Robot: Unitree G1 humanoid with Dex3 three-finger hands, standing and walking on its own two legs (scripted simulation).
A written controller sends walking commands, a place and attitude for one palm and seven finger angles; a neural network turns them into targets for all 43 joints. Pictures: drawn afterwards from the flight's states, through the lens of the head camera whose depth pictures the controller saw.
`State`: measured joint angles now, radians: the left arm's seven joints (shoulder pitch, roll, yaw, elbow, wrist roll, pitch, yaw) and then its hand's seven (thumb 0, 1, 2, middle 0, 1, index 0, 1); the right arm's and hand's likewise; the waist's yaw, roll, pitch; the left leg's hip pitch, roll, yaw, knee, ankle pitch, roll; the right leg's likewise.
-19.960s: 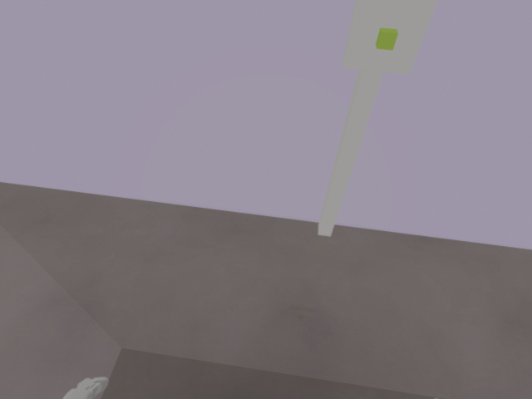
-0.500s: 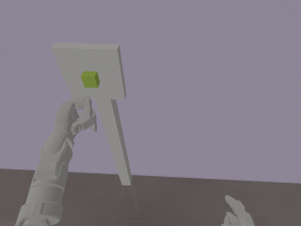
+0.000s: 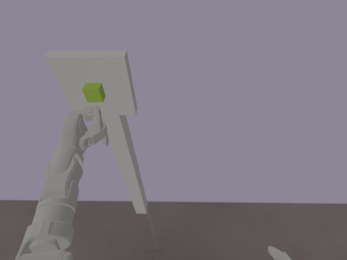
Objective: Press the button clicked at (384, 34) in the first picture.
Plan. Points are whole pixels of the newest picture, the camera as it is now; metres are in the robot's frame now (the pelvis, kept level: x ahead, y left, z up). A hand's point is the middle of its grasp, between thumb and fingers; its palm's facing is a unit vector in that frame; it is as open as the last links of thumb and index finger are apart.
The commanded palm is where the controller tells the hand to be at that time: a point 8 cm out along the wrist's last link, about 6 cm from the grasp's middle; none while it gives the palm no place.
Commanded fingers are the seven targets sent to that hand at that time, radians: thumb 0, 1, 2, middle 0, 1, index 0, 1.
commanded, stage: aim a knuckle at the button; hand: left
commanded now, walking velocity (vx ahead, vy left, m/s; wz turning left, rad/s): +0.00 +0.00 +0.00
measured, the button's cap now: (94, 91) +0.48 +0.21 +0.15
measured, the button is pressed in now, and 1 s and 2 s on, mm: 0 0 11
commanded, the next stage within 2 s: press the button with the knuckle in 0.38 s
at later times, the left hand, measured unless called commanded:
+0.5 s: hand (102, 130) +0.38 +0.18 +0.12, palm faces +0.02 -1.00 +0.00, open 3.1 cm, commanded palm +0.35 +0.23 +0.12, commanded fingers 0.00 0.90 0.90 -1.30 -1.50 -1.30 -1.50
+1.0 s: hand (111, 118) +0.42 +0.16 +0.12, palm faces +0.02 -1.00 -0.01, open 3.1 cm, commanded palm +0.39 +0.22 +0.12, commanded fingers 0.00 0.90 0.90 -1.30 -1.50 -1.30 -1.50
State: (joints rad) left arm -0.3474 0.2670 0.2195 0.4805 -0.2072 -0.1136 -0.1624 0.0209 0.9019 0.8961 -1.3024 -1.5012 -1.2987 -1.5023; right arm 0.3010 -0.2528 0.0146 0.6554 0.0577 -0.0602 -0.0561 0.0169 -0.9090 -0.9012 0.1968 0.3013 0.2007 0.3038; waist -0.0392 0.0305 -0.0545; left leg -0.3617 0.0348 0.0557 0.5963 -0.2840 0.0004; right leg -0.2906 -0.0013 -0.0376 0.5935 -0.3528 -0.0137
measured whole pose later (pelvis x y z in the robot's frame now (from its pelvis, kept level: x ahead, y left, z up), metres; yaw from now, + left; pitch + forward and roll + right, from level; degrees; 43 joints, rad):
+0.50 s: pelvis -0.01 +0.00 +0.00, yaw +0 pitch +3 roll +0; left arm -0.41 0.28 0.22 0.55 -0.21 -0.11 -0.18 0.02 0.90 0.90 -1.30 -1.50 -1.30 -1.50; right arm 0.26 -0.25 0.03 0.64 0.06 -0.06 -0.06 0.02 -0.91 -0.90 0.20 0.30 0.20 0.30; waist -0.04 0.03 -0.05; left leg -0.39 0.03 0.04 0.61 -0.28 0.00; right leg -0.31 0.00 -0.05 0.60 -0.35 -0.02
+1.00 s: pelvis -0.01 +0.00 +0.00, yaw +0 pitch +5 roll +0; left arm -0.57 0.28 0.22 0.69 -0.17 -0.14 -0.12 0.02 0.90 0.90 -1.30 -1.50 -1.30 -1.50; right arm 0.29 -0.24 0.03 0.66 0.05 -0.04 -0.05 0.01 -0.91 -0.90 0.20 0.30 0.20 0.30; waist -0.06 0.02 -0.04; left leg -0.43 0.03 0.05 0.63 -0.29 0.01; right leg -0.36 -0.01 -0.04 0.63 -0.36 -0.01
